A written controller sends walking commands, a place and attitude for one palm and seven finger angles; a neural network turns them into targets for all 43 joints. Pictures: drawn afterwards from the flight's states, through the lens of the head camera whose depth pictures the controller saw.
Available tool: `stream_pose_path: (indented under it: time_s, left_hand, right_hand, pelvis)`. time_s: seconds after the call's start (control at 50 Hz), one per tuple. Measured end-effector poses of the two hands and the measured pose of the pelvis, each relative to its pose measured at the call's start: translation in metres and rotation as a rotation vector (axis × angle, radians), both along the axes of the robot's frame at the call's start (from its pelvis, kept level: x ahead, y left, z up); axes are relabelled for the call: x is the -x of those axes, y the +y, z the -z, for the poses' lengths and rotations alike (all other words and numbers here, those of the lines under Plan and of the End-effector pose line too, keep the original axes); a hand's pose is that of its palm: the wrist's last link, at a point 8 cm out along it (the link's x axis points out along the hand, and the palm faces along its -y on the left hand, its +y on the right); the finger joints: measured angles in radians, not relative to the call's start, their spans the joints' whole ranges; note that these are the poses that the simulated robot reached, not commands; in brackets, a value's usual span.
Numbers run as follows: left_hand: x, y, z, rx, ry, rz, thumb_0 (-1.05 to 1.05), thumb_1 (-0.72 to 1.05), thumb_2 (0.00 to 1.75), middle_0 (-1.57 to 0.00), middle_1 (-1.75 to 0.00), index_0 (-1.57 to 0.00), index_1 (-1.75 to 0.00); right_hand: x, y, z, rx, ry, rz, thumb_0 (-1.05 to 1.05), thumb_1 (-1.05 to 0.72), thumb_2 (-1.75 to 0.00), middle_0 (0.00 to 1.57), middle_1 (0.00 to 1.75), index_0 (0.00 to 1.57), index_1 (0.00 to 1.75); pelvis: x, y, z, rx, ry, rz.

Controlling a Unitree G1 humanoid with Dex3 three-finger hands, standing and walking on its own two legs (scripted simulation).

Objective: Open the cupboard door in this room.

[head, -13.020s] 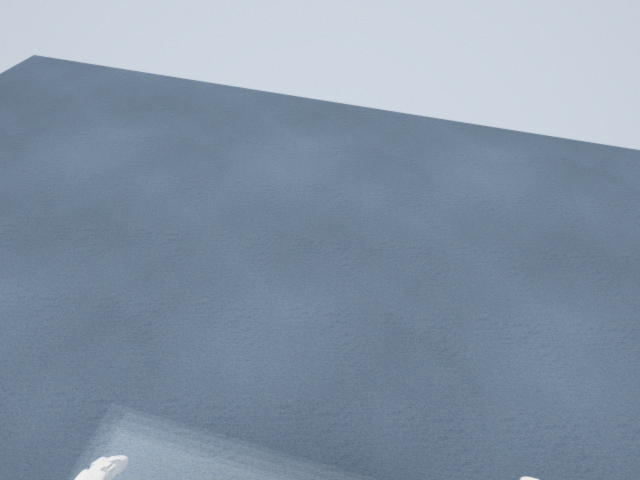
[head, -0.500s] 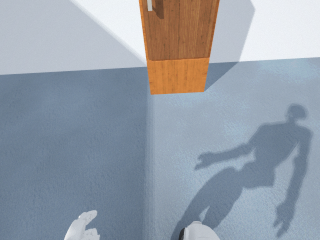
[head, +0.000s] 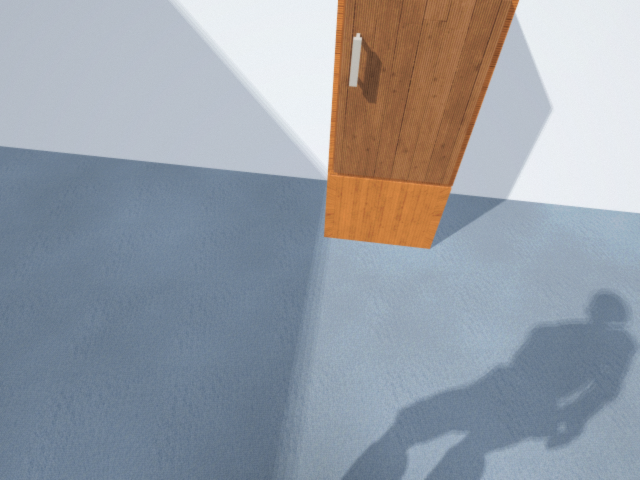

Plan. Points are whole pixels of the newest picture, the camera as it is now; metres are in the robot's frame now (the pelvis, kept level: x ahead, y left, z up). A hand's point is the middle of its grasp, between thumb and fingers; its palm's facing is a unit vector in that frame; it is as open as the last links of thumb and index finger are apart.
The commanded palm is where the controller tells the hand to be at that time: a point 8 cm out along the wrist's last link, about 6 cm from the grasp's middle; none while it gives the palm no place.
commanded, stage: stand and wait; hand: left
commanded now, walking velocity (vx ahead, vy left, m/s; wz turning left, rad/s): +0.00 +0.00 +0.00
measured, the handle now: (355, 59) +1.18 +0.01 +0.03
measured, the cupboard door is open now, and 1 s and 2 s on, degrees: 0 0 0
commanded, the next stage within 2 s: look at it before walking up in 0.54 s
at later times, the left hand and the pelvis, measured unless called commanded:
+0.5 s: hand out of the picture +0.00 +0.19 -0.17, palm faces +0.01 -0.98 -0.18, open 7.4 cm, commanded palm none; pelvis +0.02 +0.03 +0.01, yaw -3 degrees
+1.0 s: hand out of the picture +0.01 +0.19 -0.17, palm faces +0.00 -0.99 -0.16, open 7.3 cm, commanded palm none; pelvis +0.02 +0.03 +0.01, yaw -3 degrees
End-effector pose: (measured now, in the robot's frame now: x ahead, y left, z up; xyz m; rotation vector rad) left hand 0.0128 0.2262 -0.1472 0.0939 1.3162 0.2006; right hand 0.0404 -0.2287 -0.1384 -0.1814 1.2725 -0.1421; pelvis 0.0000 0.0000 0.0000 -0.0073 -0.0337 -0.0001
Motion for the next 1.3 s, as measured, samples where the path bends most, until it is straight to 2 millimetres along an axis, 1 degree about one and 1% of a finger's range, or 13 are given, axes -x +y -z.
stream_pose_path:
  time_s: [0.08,0.14,0.2,0.26,0.36,0.44,0.52,0.58,0.7,0.98,1.08,1.18,1.3]
  left_hand:
    - [0.021,-0.001,-0.001,0.02,0.076,0.003,0.0,0.93,0.9,-0.2,-0.3,-0.2,-0.3]
    - [0.034,-0.001,-0.003,0.029,0.122,0.009,0.0,0.92,0.9,-0.2,-0.3,-0.2,-0.3]
    - [0.042,0.0,-0.006,0.032,0.158,0.014,0.0,0.92,0.9,-0.2,-0.3,-0.2,-0.3]
    - [0.046,0.002,-0.008,0.031,0.18,0.019,0.0,0.91,0.9,-0.2,-0.3,-0.2,-0.3]
    - [0.04,0.006,-0.01,0.024,0.186,0.032,0.0,0.91,0.9,-0.2,-0.3,-0.2,-0.3]
    - [0.029,0.009,-0.01,0.017,0.165,0.045,0.0,0.91,0.9,-0.2,-0.3,-0.2,-0.3]
    - [0.014,0.011,-0.009,0.013,0.131,0.059,0.0,0.91,0.9,-0.2,-0.3,-0.2,-0.3]
    - [0.004,0.011,-0.008,0.013,0.107,0.07,0.0,0.91,0.9,-0.2,-0.3,-0.2,-0.3]
    - [-0.002,0.015,-0.007,0.009,0.101,0.078,0.01,0.92,0.9,-0.2,-0.3,-0.2,-0.3]
    - [0.009,0.011,-0.006,0.028,0.138,0.073,0.0,0.91,0.9,-0.2,-0.3,-0.2,-0.3]
    - [0.009,0.013,-0.006,0.025,0.142,0.074,0.0,0.91,0.9,-0.2,-0.3,-0.2,-0.3]
    - [0.003,0.018,-0.007,0.011,0.13,0.078,0.0,0.91,0.9,-0.2,-0.3,-0.2,-0.3]
    - [-0.008,0.027,-0.009,-0.013,0.106,0.088,0.0,0.91,0.9,-0.2,-0.3,-0.2,-0.3]
  right_hand:
    - [0.003,0.007,-0.003,-0.001,0.018,0.007,0.01,-0.95,-0.9,0.19,0.29,0.2,0.3]
    - [0.01,0.013,-0.002,-0.009,0.041,0.019,0.01,-0.95,-0.9,0.19,0.29,0.2,0.3]
    - [0.021,0.021,-0.001,-0.022,0.075,0.03,0.01,-0.94,-0.9,0.19,0.29,0.2,0.3]
    - [0.034,0.03,0.001,-0.041,0.113,0.044,0.01,-0.93,-0.9,0.19,0.29,0.2,0.3]
    - [0.055,0.047,0.004,-0.074,0.167,0.071,0.01,-0.92,-0.9,0.19,0.29,0.2,0.3]
    - [0.065,0.058,0.006,-0.095,0.192,0.092,0.01,-0.92,-0.9,0.2,0.29,0.2,0.3]
    - [0.07,0.065,0.007,-0.105,0.197,0.11,0.01,-0.91,-0.9,0.2,0.29,0.2,0.3]
    - [0.071,0.068,0.007,-0.107,0.194,0.118,0.01,-0.91,-0.9,0.2,0.29,0.2,0.3]
    - [0.069,0.068,0.006,-0.099,0.181,0.129,0.01,-0.91,-0.9,0.2,0.29,0.2,0.3]
    - [0.058,0.06,0.004,-0.073,0.166,0.125,0.01,-0.91,-0.9,0.19,0.29,0.2,0.3]
    - [0.054,0.056,0.004,-0.065,0.156,0.123,0.01,-0.91,-0.9,0.19,0.29,0.2,0.3]
    - [0.049,0.051,0.003,-0.056,0.146,0.119,0.01,-0.91,-0.9,0.2,0.29,0.2,0.3]
    - [0.044,0.042,0.003,-0.039,0.13,0.119,0.01,-0.91,-0.9,0.2,0.29,0.2,0.3]
  pelvis:
    - [-0.006,0.006,-0.005,-0.006,-0.01,0.011]
    - [-0.008,0.011,-0.007,-0.007,-0.013,0.017]
    - [-0.009,0.016,-0.008,-0.009,-0.01,0.023]
    - [-0.011,0.019,-0.009,-0.01,-0.005,0.028]
    - [-0.013,0.024,-0.009,-0.011,0.0,0.035]
    - [-0.016,0.027,-0.009,-0.012,0.0,0.04]
    - [-0.018,0.029,-0.008,-0.013,-0.002,0.044]
    - [-0.02,0.03,-0.008,-0.013,-0.004,0.047]
    - [-0.022,0.031,-0.008,-0.013,-0.003,0.053]
    - [-0.023,0.034,-0.008,-0.012,0.001,0.056]
    - [-0.024,0.033,-0.008,-0.012,0.0,0.057]
    - [-0.024,0.033,-0.008,-0.012,-0.001,0.058]
    - [-0.025,0.032,-0.007,-0.012,-0.002,0.067]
